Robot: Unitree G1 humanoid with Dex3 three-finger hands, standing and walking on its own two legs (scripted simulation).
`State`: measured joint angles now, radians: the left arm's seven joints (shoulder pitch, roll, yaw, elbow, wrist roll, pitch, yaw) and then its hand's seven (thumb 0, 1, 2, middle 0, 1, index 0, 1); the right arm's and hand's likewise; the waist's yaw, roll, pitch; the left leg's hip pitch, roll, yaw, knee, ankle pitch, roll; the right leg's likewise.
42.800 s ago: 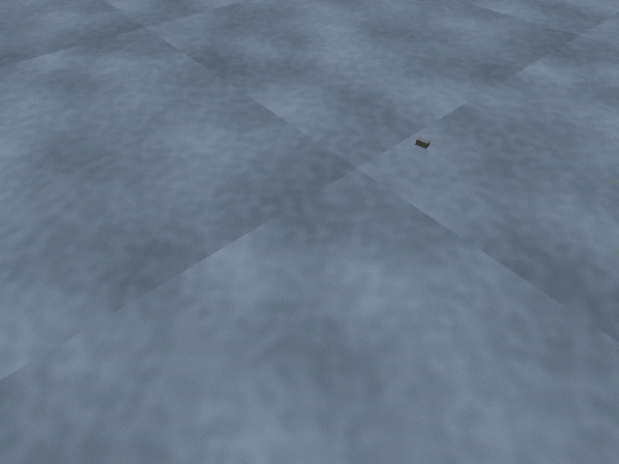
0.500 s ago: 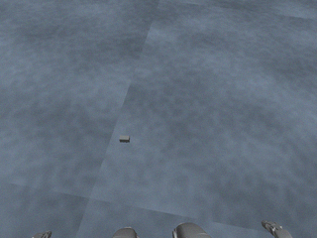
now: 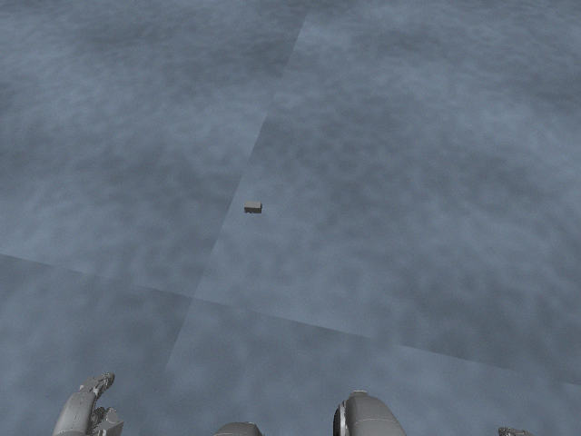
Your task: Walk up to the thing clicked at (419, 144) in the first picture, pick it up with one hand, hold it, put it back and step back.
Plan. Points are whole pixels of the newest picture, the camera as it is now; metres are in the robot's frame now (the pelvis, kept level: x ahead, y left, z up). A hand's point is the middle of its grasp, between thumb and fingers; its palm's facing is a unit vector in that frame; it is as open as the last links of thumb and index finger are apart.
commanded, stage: step back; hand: left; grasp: from above
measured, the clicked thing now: (253, 206) +0.96 +0.18 -0.73
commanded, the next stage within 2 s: stand in 1.24 s
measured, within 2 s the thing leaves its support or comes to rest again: neither
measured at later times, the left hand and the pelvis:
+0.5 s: hand out of the picture -0.06 +0.26 -0.13, palm faces -0.02 -0.92 -0.40, open 7.3 cm; pelvis -0.11 +0.00 +0.02, yaw -2 degrees
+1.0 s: hand out of the picture -0.01 +0.28 -0.13, palm faces -0.02 -0.93 -0.37, open 7.3 cm; pelvis -0.09 +0.02 +0.01, yaw -1 degrees
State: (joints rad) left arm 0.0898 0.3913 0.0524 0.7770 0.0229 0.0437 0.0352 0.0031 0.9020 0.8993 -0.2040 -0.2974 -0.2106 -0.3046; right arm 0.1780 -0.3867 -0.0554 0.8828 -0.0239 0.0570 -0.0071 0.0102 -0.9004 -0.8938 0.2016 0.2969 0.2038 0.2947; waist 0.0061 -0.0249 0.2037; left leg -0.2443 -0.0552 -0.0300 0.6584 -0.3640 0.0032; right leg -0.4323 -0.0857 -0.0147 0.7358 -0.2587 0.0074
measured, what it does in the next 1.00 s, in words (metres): steps on the spot: right foot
